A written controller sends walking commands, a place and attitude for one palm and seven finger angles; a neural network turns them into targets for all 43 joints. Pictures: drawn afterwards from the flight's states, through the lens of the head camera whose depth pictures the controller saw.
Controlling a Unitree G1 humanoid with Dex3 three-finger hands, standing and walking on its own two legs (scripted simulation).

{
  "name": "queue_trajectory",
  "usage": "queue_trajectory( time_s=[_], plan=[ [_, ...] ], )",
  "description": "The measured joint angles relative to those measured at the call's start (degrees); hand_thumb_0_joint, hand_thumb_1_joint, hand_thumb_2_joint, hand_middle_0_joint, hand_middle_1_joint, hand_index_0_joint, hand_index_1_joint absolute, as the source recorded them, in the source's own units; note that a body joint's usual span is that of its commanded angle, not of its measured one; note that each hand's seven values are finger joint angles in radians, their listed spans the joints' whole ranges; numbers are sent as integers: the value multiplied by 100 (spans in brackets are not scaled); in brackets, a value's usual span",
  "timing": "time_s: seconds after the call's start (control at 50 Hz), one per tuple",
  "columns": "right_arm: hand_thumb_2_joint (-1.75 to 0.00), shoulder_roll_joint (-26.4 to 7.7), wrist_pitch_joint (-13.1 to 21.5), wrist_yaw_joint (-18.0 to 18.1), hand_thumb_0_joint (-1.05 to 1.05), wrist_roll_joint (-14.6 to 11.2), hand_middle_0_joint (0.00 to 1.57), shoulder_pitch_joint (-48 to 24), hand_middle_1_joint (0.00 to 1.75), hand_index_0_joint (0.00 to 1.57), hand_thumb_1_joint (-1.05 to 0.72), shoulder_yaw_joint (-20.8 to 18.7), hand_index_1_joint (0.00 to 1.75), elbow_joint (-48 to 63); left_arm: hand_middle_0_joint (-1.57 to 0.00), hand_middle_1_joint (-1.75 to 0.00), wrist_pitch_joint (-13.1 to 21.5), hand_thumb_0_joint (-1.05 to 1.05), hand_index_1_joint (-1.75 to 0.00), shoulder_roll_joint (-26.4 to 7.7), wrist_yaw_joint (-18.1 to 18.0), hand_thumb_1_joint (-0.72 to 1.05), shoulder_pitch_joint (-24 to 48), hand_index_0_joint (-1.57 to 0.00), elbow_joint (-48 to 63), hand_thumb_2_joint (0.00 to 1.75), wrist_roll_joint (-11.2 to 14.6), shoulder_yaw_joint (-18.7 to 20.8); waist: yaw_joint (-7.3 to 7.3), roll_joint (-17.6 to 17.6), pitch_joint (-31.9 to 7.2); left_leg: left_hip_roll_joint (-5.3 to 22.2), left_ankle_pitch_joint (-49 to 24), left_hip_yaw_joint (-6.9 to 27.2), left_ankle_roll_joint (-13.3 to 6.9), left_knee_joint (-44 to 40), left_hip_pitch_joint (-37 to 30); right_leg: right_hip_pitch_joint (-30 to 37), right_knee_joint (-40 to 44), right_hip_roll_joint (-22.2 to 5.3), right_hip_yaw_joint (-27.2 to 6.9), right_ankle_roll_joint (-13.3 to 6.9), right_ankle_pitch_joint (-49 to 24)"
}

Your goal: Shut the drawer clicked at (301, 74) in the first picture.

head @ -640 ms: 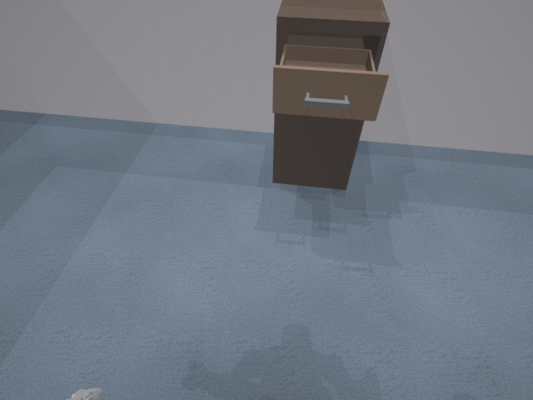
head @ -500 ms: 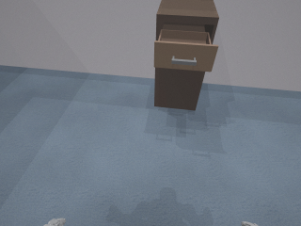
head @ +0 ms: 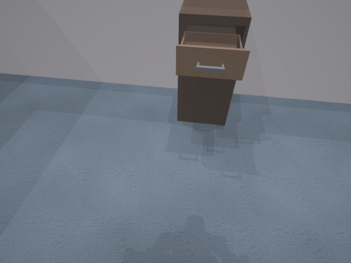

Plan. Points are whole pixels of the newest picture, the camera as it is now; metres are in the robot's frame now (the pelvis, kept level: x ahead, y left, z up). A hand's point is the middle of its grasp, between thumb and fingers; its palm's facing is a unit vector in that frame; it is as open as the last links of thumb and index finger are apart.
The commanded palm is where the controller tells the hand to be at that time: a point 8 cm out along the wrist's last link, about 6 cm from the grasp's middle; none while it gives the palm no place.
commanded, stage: stand and wait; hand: left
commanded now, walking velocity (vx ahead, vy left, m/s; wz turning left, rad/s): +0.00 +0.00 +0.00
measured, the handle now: (210, 66) +1.00 -0.11 -0.06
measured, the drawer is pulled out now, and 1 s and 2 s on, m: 0.30 0.30 0.30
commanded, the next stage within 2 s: look at it before walking up in 0.18 s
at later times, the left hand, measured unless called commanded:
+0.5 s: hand out of the picture +0.07 +0.24 -0.15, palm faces -0.02 -0.94 -0.34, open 7.4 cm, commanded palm none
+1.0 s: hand out of the picture +0.07 +0.25 -0.16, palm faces -0.02 -0.94 -0.33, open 7.4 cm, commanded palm none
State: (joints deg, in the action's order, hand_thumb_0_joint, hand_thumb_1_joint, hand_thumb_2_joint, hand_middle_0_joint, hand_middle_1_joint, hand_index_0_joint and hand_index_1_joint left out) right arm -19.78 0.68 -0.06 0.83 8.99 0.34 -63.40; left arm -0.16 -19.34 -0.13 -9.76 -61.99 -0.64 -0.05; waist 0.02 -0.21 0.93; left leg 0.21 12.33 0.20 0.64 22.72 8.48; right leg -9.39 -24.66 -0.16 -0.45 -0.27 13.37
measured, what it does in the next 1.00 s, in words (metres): stands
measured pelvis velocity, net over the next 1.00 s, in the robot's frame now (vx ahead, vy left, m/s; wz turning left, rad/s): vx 0.00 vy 0.00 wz -0.02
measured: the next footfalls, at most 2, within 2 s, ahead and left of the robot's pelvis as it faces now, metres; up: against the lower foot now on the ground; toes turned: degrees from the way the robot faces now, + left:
left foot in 1.78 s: +0.32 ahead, +0.05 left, +0.00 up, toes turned -22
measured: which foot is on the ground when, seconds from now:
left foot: down 0.00-1.00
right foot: down 0.00-1.00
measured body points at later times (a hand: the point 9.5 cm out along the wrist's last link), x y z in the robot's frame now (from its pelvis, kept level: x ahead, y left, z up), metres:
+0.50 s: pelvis -0.01 +0.00 +0.00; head -0.01 -0.01 +0.45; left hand +0.07 +0.29 -0.13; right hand +0.07 -0.30 -0.13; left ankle +0.00 +0.13 -0.74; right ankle +0.00 -0.12 -0.74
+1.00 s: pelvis +0.00 +0.00 +0.00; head +0.00 +0.00 +0.45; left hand +0.07 +0.30 -0.13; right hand +0.07 -0.29 -0.13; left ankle +0.00 +0.13 -0.74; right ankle +0.00 -0.12 -0.74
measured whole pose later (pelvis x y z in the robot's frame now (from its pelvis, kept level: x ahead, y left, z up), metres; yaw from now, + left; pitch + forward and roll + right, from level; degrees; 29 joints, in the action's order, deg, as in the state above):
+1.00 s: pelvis +0.00 +0.00 +0.00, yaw -1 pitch -2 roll +0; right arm -18.7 1.1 0.2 0.7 7.4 0.3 -63.9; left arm 0.0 -19.1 -0.2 -9.5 -62.3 -0.7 0.3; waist 0.7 0.4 1.1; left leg 0.9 11.7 -0.8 0.8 21.3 7.7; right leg -8.8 -22.6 0.5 -1.4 -0.3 12.0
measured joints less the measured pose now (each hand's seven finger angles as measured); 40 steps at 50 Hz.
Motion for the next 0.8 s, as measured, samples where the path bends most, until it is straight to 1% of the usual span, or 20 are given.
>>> queue_trajectory(
  time_s=[0.3, 0.8],
  plan=[
    [-89, 55, 31, -11, 0, -2, 20, -17, 30, 21, -91, 15, 30, -78, -21, -30, 41, 1, -30, 35, -1, 90, 121, -20, -32, 90, -1, -2, -22, 0, -43, 36, -94, 0, 34, -106, -22, 10, 92, 35, 0, -30, -92],
    [-89, 76, 41, -4, 0, -14, 20, -84, 30, 21, -91, 22, 30, -93, -21, -30, 42, 0, -30, 29, 1, 90, 57, -20, -68, 90, -5, 1, 12, 54, 18, 39, -115, 1, 26, -192, -51, 64, 229, 37, 0, -16, -140]
  ],
)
